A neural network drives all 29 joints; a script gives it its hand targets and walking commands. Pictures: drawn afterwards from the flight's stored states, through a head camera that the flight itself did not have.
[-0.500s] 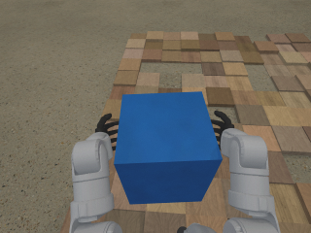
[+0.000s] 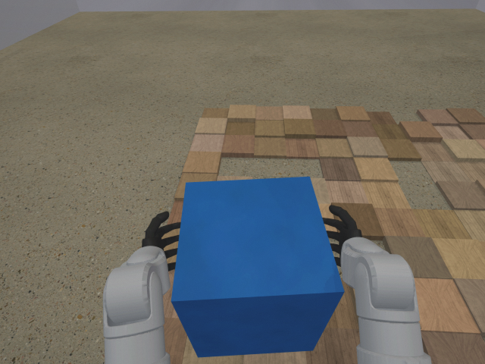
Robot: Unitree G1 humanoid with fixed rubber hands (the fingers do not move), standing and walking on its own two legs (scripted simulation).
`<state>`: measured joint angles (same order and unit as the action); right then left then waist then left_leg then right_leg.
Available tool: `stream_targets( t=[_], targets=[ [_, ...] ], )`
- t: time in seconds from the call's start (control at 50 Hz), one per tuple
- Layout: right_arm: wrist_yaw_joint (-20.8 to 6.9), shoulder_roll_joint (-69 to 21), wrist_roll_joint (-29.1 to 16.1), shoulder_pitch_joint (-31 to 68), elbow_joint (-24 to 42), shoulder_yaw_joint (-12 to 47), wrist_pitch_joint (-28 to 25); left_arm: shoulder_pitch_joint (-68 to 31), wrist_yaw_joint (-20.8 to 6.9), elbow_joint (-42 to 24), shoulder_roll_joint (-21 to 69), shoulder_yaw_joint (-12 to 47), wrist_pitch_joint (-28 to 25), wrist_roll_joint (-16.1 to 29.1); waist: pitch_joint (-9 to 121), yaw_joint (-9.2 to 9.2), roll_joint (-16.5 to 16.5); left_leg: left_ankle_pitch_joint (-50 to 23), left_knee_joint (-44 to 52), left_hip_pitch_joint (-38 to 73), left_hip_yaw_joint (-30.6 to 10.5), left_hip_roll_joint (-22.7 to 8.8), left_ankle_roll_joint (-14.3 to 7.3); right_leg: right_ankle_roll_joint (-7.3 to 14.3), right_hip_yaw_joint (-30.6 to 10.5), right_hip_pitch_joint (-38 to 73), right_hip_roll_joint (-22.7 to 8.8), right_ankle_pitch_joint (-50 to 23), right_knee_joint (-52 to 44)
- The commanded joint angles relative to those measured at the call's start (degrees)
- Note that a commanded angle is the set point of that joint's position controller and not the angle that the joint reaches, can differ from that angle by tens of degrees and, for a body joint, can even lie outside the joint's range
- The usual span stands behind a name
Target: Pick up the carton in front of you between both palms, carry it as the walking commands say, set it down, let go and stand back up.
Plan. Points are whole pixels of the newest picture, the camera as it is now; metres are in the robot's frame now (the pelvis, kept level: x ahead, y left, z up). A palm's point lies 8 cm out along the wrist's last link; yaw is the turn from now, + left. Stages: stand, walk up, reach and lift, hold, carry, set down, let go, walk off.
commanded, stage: carry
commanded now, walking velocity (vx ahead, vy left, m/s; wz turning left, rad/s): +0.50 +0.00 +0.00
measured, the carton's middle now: (252, 270) +0.28 +0.00 +0.02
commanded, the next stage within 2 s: none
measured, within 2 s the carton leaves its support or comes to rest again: neither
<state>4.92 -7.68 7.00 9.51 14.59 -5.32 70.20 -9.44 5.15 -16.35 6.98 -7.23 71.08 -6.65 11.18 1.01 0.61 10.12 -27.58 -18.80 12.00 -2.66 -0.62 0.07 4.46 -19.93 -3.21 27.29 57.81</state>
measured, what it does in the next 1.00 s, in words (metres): goes down: right foot, then left foot 0.04 m lower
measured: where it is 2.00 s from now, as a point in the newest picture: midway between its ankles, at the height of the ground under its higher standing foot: (251, 194)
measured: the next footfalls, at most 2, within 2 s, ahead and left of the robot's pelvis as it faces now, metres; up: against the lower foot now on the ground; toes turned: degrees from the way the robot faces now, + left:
right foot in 0.34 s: +0.38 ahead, -0.12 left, +0.00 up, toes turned -6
left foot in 0.78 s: +0.65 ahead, +0.04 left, -0.04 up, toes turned +5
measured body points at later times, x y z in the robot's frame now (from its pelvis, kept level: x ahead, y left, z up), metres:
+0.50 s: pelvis +0.30 -0.06 -0.01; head +0.36 -0.07 +0.43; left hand +0.67 +0.12 +0.07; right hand +0.69 -0.19 +0.06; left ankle +0.22 +0.07 -0.66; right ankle +0.34 -0.11 -0.74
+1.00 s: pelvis +0.65 -0.03 -0.05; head +0.69 -0.02 +0.40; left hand +1.03 +0.11 +0.05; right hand +1.01 -0.20 +0.05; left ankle +0.62 +0.04 -0.78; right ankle +0.59 -0.15 -0.66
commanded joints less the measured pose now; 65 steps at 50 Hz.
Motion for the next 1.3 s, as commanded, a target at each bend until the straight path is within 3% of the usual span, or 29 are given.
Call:
stream_targets(
  t=[0.0, 0.1, 0.24, 0.3, 0.32, 0.34, 0.36, 0.42, 0.5, 0.62, 0.72, 0.76, 0.78, 0.8, 0.82, 0.84, 0.86, 0.9, 0.94, 0.98, 1.06, 1.1, 1.14, 1.16, 1.18, 1.2, 1.22, 1.26, 1.28],
  targets=[
    [-13.7, -48.1, -25.8, 36.1, 7.0, 39.8, -0.4, -34.0, -14.6, -2.2, 49.0, 41.3, -0.4, 24.5, 7.7, 0.34, -2.9, -4.9, 14.0, 21.5, -25.7, -18.2, -7.8, 1.4, -4.3, -20.5, -3.6, -4.6, 2.4],
    [-12.8, -43.1, -28.5, 47.3, -0.2, 38.4, -1.2, -44.3, -11.4, 3.9, 44.7, 39.0, -1.2, 23.7, 5.3, 0.89, -7.4, 0.5, 16.3, 17.3, -14.3, -12.9, -8.2, 0.5, -1.0, -19.6, -2.8, -18.0, -9.2],
    [-11.2, -44.8, -28.2, 60.7, -14.6, 30.9, -2.4, -58.3, -10.2, 17.5, 45.2, 31.7, -2.0, 24.6, 2.2, 1.46, -8.9, -14.3, 10.0, 19.1, -7.9, -10.4, -5.2, 3.8, 3.5, -13.0, 0.5, -24.3, -24.6],
    [-10.4, -48.1, -28.3, 66.5, -17.4, 29.1, -2.6, -62.5, -10.6, 22.0, 47.3, 28.7, -2.4, 25.7, 11.3, -3.31, -4.0, -27.4, -12.7, 15.1, -1.0, -5.5, -1.6, 5.1, 8.6, 11.0, 5.7, -21.7, -28.6],
    [-10.2, -48.8, -28.3, 68.4, -18.1, 28.7, -2.5, -62.9, -10.8, 23.5, 48.1, 27.4, -2.4, 25.8, 16.9, -5.62, 2.7, -12.6, -27.2, 6.0, -1.5, -3.1, -0.3, 5.7, -4.5, 23.3, -3.5, -17.2, -28.3],
    [-10.0, -51.6, -28.6, 69.8, -19.4, 28.2, -2.2, -66.0, -10.8, 24.4, 46.8, 26.2, -2.8, 25.5, 21.1, -3.87, 17.2, 15.7, -41.2, -12.5, -5.0, 6.0, 1.5, 13.2, -32.6, 35.8, -17.5, -20.0, -33.9],
    [-9.6, -51.7, -28.4, 71.7, -19.2, 27.7, -2.3, -67.1, -11.0, 24.7, 49.5, 26.4, -3.1, 26.6, 21.5, -4.40, 17.7, 20.5, -49.0, -21.9, -11.0, 6.5, 0.0, 16.6, -37.3, 39.5, -17.6, -21.2, -35.5],
    [-8.7, -57.5, -29.1, 75.9, -16.3, 28.0, -2.9, -74.9, -11.8, 17.8, 56.7, 28.0, -4.0, 30.2, 19.0, -3.85, 4.8, 14.6, -43.1, -23.4, -13.6, -0.2, -2.4, 12.4, -22.8, 32.2, -14.3, -38.6, -32.0],
    [-7.1, -59.1, -27.7, 73.0, -12.1, 28.4, -3.5, -75.6, -11.6, 11.4, 59.6, 30.1, -4.1, 31.7, 21.1, -3.89, 5.3, 11.9, -31.6, -20.5, -11.5, -0.7, -1.0, 12.6, -16.0, 32.0, -13.5, -42.7, -34.2],
    [-6.5, -54.4, -24.2, 68.2, -5.6, 32.0, -4.0, -71.2, -11.9, 5.1, 56.4, 35.3, -3.9, 30.7, 18.2, -5.12, 4.9, -5.9, -15.6, -22.1, -8.1, 1.3, -0.5, 10.7, -6.9, 35.4, -8.1, -52.5, -32.5],
    [-8.1, -48.8, -22.9, 65.3, -7.2, 32.8, -2.3, -65.5, -12.3, 9.4, 51.5, 36.9, -3.1, 29.0, 13.9, -7.05, 5.6, -19.2, 1.4, -17.3, -4.8, 3.8, -2.3, 8.9, -3.8, 37.8, -5.0, -53.2, -27.6],
    [-9.0, -47.1, -22.7, 63.8, -10.4, 31.5, -1.5, -65.0, -12.6, 12.5, 51.1, 36.7, -2.6, 28.9, 14.8, -4.57, 6.2, -19.5, 4.5, -5.8, -3.8, 5.1, -4.1, 7.1, -2.0, 33.3, -4.9, -59.1, -20.2],
    [-9.4, -46.7, -22.2, 64.2, -11.6, 30.5, -1.5, -66.4, -12.9, 13.7, 51.8, 36.3, -2.4, 29.4, 16.9, -2.36, 0.9, -23.5, 6.8, 7.0, -1.2, 6.2, -4.4, 5.1, 1.2, 26.7, -2.7, -58.6, -10.1],
    [-9.8, -46.7, -22.0, 63.3, -13.8, 29.5, -1.2, -67.8, -13.2, 14.2, 52.3, 36.3, -2.1, 29.9, 18.9, 1.31, -3.4, -28.1, 5.6, 22.7, -5.1, 1.4, -6.2, 3.2, 1.4, 13.9, -1.7, -48.7, 0.7],
    [-10.3, -47.3, -22.0, 60.9, -16.3, 28.3, -0.9, -67.5, -13.3, 15.7, 52.5, 36.0, -1.9, 29.9, 20.0, 3.06, -9.9, -53.0, -2.6, 38.3, -14.5, -8.8, -7.6, 2.5, 0.1, -3.4, 1.7, -13.2, 9.8],
    [-10.5, -46.4, -21.8, 59.7, -19.2, 27.4, -1.0, -68.2, -13.3, 18.6, 54.3, 35.0, -1.4, 30.2, 24.6, 3.15, -18.5, -75.2, -10.9, 56.5, -29.4, -18.6, -17.2, 0.4, -3.5, -24.5, 7.2, 9.0, 25.7],
    [-10.7, -48.5, -23.3, 59.9, -19.2, 28.0, -1.2, -67.1, -13.1, 19.4, 53.7, 33.6, -1.5, 29.2, 26.2, 5.05, -14.7, -63.0, -7.8, 57.4, -34.1, -19.8, -20.4, 0.8, -5.8, -32.1, 6.5, 8.6, 31.1],
    [-11.4, -53.2, -26.8, 67.4, -15.0, 29.7, -1.8, -69.3, -12.6, 19.2, 56.1, 32.3, -2.0, 28.1, 19.8, 4.62, -4.2, -35.4, -1.3, 44.7, -32.8, -16.8, -16.6, 2.2, -6.0, -34.9, 2.4, 3.5, 26.9],
    [-11.9, -57.3, -31.3, 75.5, -10.3, 32.2, -2.3, -69.8, -11.5, 17.9, 56.6, 30.8, -2.7, 26.7, 16.6, 3.10, -2.5, -27.5, 1.3, 34.4, -29.3, -15.0, -13.6, 2.0, -4.5, -31.0, 0.9, 0.0, 21.4],
    [-12.2, -58.7, -33.7, 78.8, -7.6, 33.4, -2.8, -69.4, -10.2, 16.6, 56.4, 30.3, -3.2, 25.4, 15.5, 2.68, -5.2, -22.6, 2.6, 29.0, -25.9, -12.9, -13.1, 2.0, -2.6, -29.9, 0.7, -2.2, 18.9],
    [-12.5, -57.9, -34.7, 77.3, -7.7, 33.8, -3.0, -68.0, -8.2, 14.4, 54.2, 30.4, -3.8, 23.0, 11.1, 2.68, -7.1, -30.8, 5.1, 20.1, -17.3, -8.4, -11.4, 2.2, 2.2, -22.9, 1.3, -9.2, -3.5],
    [-12.7, -57.0, -33.8, 73.8, -10.3, 33.2, -2.8, -66.0, -7.9, 15.3, 53.0, 30.8, -3.6, 22.2, 10.7, 1.46, -9.3, -44.1, 3.2, 15.6, -11.7, -6.6, -8.2, 2.9, 7.6, -10.3, 5.9, -15.7, -15.1],
    [-12.7, -55.9, -32.6, 70.3, -12.6, 32.7, -2.9, -63.0, -8.3, 16.3, 52.7, 31.4, -3.8, 22.2, 17.5, -2.97, -10.7, -58.2, -10.5, 14.4, -5.6, -5.8, -4.6, 4.5, 10.7, 8.5, 9.7, -27.5, -22.9],
    [-12.7, -55.6, -31.6, 69.2, -13.1, 32.8, -3.1, -62.7, -8.8, 16.3, 53.1, 31.7, -4.0, 22.8, 21.7, -7.04, -8.2, -50.6, -21.5, 10.8, -4.1, -4.2, -3.2, 5.2, 9.5, 20.1, 8.2, -30.1, -27.2],
    [-12.7, -55.3, -30.9, 68.9, -13.7, 32.5, -3.1, -62.2, -9.4, 16.8, 54.0, 32.2, -4.1, 23.7, 22.2, -9.97, -4.4, -32.1, -32.8, 3.6, -5.0, -0.6, -2.2, 5.3, 2.7, 28.2, 4.0, -36.2, -32.3],
    [-12.9, -57.7, -30.2, 67.1, -14.3, 31.6, -2.8, -63.9, -10.0, 16.4, 53.2, 32.9, -5.0, 23.9, 32.9, -7.47, 19.8, 14.0, -55.9, -15.8, -8.0, 10.2, 1.6, 18.6, -35.3, 45.3, -17.2, -48.1, -34.1],
    [-12.1, -54.9, -27.8, 66.5, -13.8, 31.1, -2.9, -63.3, -10.6, 16.8, 55.6, 34.3, -4.4, 26.6, 33.7, -6.71, 12.9, 17.0, -64.1, -20.1, -16.3, 6.2, -0.3, 20.0, -35.4, 46.6, -17.2, -41.5, -32.7],
    [-10.9, -54.7, -26.2, 68.9, -11.2, 30.0, -3.6, -69.9, -11.7, 11.3, 59.0, 37.2, -5.3, 30.8, 22.8, -6.54, 1.9, 16.7, -56.5, -27.1, -15.7, 2.8, -1.8, 14.9, -28.0, 37.2, -12.8, -34.5, -32.0],
    [-10.2, -54.0, -25.1, 68.4, -10.6, 29.4, -4.0, -73.6, -12.0, 8.7, 60.2, 38.4, -5.4, 32.9, 20.3, -6.04, 1.3, 15.9, -50.3, -27.6, -16.2, 1.7, -2.2, 13.4, -26.7, 34.1, -12.2, -32.7, -32.6]
  ],
)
